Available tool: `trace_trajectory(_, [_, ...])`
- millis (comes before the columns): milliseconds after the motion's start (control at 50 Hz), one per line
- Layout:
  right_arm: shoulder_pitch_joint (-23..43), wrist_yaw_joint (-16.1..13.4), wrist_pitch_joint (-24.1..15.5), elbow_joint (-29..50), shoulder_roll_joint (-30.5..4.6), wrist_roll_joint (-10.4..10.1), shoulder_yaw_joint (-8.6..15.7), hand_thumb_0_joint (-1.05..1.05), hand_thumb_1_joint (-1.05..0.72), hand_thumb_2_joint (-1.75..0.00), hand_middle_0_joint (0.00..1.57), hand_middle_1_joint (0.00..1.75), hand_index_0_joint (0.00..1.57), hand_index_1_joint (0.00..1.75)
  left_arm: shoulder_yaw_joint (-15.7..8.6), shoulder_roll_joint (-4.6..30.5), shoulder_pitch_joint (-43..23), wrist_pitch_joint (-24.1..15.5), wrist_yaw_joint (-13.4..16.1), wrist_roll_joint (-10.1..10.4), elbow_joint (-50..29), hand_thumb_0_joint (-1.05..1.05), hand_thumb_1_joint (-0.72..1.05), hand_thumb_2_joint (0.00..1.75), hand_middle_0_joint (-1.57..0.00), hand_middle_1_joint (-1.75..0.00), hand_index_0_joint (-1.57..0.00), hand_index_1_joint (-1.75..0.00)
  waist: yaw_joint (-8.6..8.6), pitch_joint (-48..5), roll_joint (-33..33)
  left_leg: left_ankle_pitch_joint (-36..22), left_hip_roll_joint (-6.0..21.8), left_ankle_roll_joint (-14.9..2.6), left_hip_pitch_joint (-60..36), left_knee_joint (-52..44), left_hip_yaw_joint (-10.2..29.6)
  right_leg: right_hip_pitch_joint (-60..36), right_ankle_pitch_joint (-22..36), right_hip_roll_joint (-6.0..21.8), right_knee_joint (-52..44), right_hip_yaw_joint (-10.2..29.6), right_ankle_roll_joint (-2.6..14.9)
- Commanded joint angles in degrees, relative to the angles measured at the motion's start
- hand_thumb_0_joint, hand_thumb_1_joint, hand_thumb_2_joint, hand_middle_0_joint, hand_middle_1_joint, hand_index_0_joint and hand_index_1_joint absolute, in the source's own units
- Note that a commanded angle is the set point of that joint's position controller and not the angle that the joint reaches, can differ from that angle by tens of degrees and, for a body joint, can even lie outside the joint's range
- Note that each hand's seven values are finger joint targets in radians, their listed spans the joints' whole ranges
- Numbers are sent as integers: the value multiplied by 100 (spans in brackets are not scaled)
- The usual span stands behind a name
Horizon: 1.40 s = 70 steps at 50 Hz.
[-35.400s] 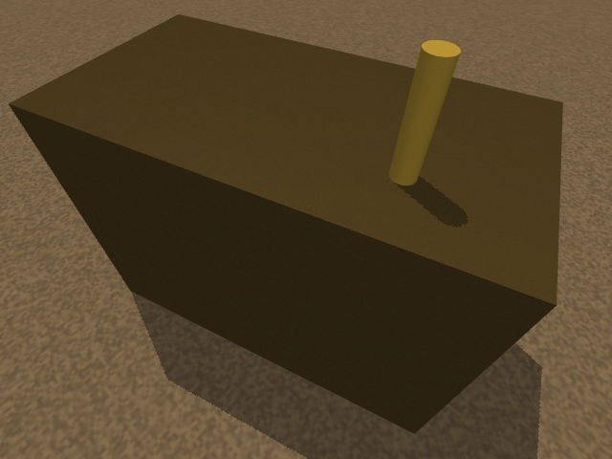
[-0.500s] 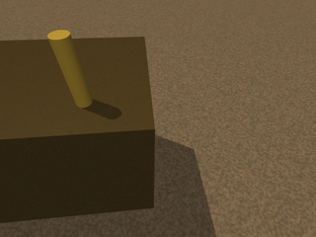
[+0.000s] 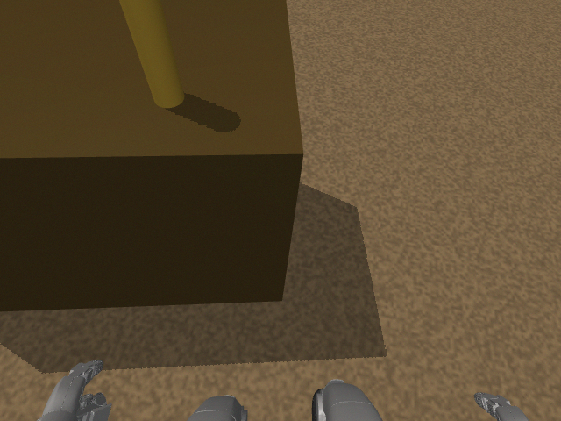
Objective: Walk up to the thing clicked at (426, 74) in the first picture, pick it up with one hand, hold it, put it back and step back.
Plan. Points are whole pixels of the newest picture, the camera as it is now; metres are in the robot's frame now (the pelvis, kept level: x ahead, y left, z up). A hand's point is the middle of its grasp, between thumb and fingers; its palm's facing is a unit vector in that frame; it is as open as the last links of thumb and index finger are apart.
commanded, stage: step back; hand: left
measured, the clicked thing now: (150, 35) +0.61 +0.19 +0.16
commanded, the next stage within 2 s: none
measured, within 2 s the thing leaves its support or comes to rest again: neither
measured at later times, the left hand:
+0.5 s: hand out of the picture +0.01 +0.28 -0.14, palm faces -0.13 -0.91 -0.40, open 7.4 cm
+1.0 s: hand out of the picture -0.11 +0.29 -0.14, palm faces -0.03 -0.93 -0.36, open 7.4 cm
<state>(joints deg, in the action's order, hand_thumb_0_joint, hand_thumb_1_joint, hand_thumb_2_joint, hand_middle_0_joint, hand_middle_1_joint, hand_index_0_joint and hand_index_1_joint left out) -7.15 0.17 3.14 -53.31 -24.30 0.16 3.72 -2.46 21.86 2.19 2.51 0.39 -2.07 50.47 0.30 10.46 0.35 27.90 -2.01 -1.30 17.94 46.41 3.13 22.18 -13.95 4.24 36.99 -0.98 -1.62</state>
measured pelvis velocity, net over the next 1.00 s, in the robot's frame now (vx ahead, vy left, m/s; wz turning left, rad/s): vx -0.24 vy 0.03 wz -0.05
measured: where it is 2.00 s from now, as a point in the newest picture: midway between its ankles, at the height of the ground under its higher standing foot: outside the picture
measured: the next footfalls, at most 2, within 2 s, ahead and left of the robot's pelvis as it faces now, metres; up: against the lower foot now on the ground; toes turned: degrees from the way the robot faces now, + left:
left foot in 0.02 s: +0.01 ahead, +0.12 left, +0.00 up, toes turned -2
right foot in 0.48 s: -0.09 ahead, -0.10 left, +0.00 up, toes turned -4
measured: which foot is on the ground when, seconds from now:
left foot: up 0.00-0.00, down 0.02-0.50, up 0.52-0.82, down 0.84-1.00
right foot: down 0.00-0.04, up 0.06-0.46, down 0.48-0.86, up 0.88-1.00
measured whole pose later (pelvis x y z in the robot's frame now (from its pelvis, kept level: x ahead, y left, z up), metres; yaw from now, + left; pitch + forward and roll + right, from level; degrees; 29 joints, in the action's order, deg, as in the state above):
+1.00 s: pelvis -0.24 +0.03 +0.01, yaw -3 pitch -2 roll -1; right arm -10.0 -0.9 1.3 -50.1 -21.0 2.2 2.2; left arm -4.8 22.9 7.7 4.5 0.0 -0.7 45.9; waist -0.2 9.1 2.2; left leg 14.9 0.1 -1.2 17.3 34.5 1.1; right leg 28.0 -28.9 -6.6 69.9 8.0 0.5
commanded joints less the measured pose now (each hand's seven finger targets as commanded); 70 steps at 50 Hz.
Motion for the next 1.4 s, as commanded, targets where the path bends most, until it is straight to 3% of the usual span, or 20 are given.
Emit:
trace_trajectory(0, [-629, -96, -236, 190, -1213, 260, 368, 0, -90, -90, 20, 30, 20, 30, -354, 1196, 220, 49, 84, 163, -596, 0, 90, 90, -20, -30, -20, -30, 31, -1445, -35, -2499, 776, -137, -867, -2555, 739, -453, 1133, 229, 692, 748, 661])
trace_trajectory(20, [-343, -60, -245, 326, -1927, 270, 481, 0, -90, -90, 20, 30, 20, 30, -303, 905, 215, 50, 111, 186, -690, 0, 90, 90, -20, -30, -20, -30, -47, -1257, -1584, -3676, 2073, -766, -1157, -2786, 2433, 833, -1876, -1001, 1543, 260, 327])
trace_trajectory(40, [-382, -55, -268, 387, -2169, 183, 523, 0, -90, -90, 20, 30, 20, 30, -404, 1206, -182, 54, 208, 61, -657, 0, 90, 90, -20, -30, -20, -30, 356, -1318, -1440, -3852, 2490, -1428, -357, -2823, 2963, 377, -2629, -1103, 2555, 1198, 246])
trace_trajectory(100, [346, -176, -293, 482, -1274, 197, 286, 0, -90, -90, 20, 30, 20, 30, -416, 1095, 315, 62, 198, 204, -407, 0, 90, 90, -20, -30, -20, -30, -214, -1135, -696, -4567, 1607, -954, -1116, -2176, 1153, 976, -1624, -1076, 3396, 1419, 318])
trace_trajectory(300, [-346, -260, -252, 709, -1189, 100, 328, 0, -90, -90, 20, 30, 20, 30, -447, 1018, 580, 2, 90, 103, -611, 0, 90, 90, -20, -30, -20, -30, 188, -1304, -839, -4484, 1882, -1293, -1815, -1919, 1047, 431, -1530, -775, 1681, 770, 34])
trace_trajectory(440, [172, -165, -174, 889, -1203, 24, 280, 0, -90, -90, 20, 30, 20, 30, -506, 1041, 1515, -118, -4, 10, -307, 0, 90, 90, -20, -30, -20, -30, -241, -1615, -629, -2688, 1435, -600, -490, -1380, 623, -1476, 309, -328, -1254, 446, 458])
trace_trajectory(480, [382, -197, -183, 980, -787, -69, 165, 0, -90, -90, 20, 30, 20, 30, -703, 1859, 1071, -130, -18, 42, -515, 0, 90, 90, -20, -30, -20, -30, -321, -1065, 1427, -149, -244, 97, 658, 243, -226, -914, 1246, 1336, -1779, 2647, 1617])
trace_trajectory(500, [361, -231, -147, 918, -909, -32, 225, 0, -90, -90, 20, 30, 20, 30, -699, 1925, 824, -173, -3, -49, -747, 0, 90, 90, -20, -30, -20, -30, -338, -795, 1456, 931, -260, 146, 691, 1539, 256, -429, 1831, 1878, -1831, 3229, 2089])
trace_trajectory(580, [-292, -238, -224, 737, -915, -81, 158, 0, -90, -90, 20, 30, 20, 30, -565, 1286, 254, -155, 98, 15, -1014, 0, 90, 90, -20, -30, -20, -30, 5, -976, 733, 122, -413, 141, 840, 2101, 473, -974, 2898, 829, -1113, 1325, 1430])
trace_trajectory(700, [-326, -269, -270, 858, -821, 41, 142, 0, -90, -90, 20, 30, 20, 30, -562, 1285, 765, -89, 138, -14, -1129, 0, 90, 90, -20, -30, -20, -30, -344, -1280, 1050, 315, -40, 249, 922, 284, 89, -2105, 3232, 1080, -712, 1443, 1536])
trace_trajectory(800, [-882, -201, -361, 608, -964, 151, 290, 0, -90, -90, 20, 30, 20, 30, -450, 1204, 484, 48, 41, 90, -1284, 0, 90, 90, -20, -30, -20, -30, 18, -1447, 519, -1776, 266, -53, -693, -2301, 22, -845, 1240, 552, 15, 1104, 833])
trace_trajectory(840, [-490, -137, -342, 770, -2029, 195, 495, 0, -90, -90, 20, 30, 20, 30, -522, 1163, 157, 51, 87, 127, -1350, 0, 90, 90, -20, -30, -20, -30, 230, -1194, -1475, -2655, 2526, -1464, 18, -2955, 2798, 192, -2270, -914, 2177, 488, 289])
trace_trajectory(860, [-348, -162, -371, 789, -1971, 223, 513, 0, -90, -90, 20, 30, 20, 30, -591, 1266, 48, 81, 123, 26, -1238, 0, 90, 90, -20, -30, -20, -30, 253, -989, -1055, -2498, 2725, -1746, 459, -3006, 3113, 132, -2365, -942, 3163, 1198, 278])
trace_trajectory(920, [257, -234, -390, 904, -1296, 210, 291, 0, -90, -90, 20, 30, 20, 30, -624, 1183, 766, 94, 81, 164, -865, 0, 90, 90, -20, -30, -20, -30, -300, -832, -472, -3111, 1854, -1211, 166, -2482, 1311, 452, -1598, -988, 3967, 1309, 252])
trace_trajectory(1100, [-173, -226, -261, 938, -1390, 222, 354, 0, -90, -90, 20, 30, 20, 30, -518, 1017, 967, -11, -32, 74, -694, 0, 90, 90, -20, -30, -20, -30, 83, -1442, -1168, -2964, 1667, -1135, -1059, -1937, 868, -258, -1493, -549, 523, 376, 33])
trace_trajectory(1160, [107, -170, -141, 998, -1431, 112, 320, 0, -90, -90, 20, 30, 20, 30, -531, 986, 1870, -73, -37, 47, -241, 0, 90, 90, -20, -30, -20, -30, -326, -1726, -1166, -2609, 1382, -703, -449, -1447, 585, -1373, -221, -543, -1396, 42, 310])
trace_trajectory(1200, [307, -212, -163, 1223, -756, 6, 161, 0, -90, -90, 20, 30, 20, 30, -797, 2025, 1365, -66, -45, -43, -489, 0, 90, 90, -20, -30, -20, -30, -352, -1019, 1462, 162, -304, 60, 1511, 157, 4, -904, -440, 1216, -1948, 2700, 1167])
trace_trajectory(1220, [406, -289, -140, 1166, -1002, 44, 274, 0, -90, -90, 20, 30, 20, 30, -825, 2320, 1029, -73, -22, -74, -672, 0, 90, 90, -20, -30, -20, -30, -486, -684, 1609, 800, -165, 217, 1148, 1490, 411, 300, -260, 2052, -2171, 3484, 1905])
trace_trajectory(1280, [-184, -269, -194, 853, -982, -50, 219, 0, -90, -90, 20, 30, 20, 30, -593, 1537, 191, -141, 67, -57, -869, 0, 90, 90, -20, -30, -20, -30, 113, -800, 735, 57, -386, 112, 1098, 2145, 593, -272, 1821, 997, -1119, 1392, 1345])
trace_trajectory(1380, [-139, -257, -263, 927, -780, 66, 127, 0, -90, -90, 20, 30, 20, 30, -566, 1406, 795, -104, 163, -60, -933, 0, 90, 90, -20, -30, -20, -30, -310, -1060, 1054, 252, -125, 205, 1190, 750, 94, -1662, 3099, 992, -591, 1242, 1367])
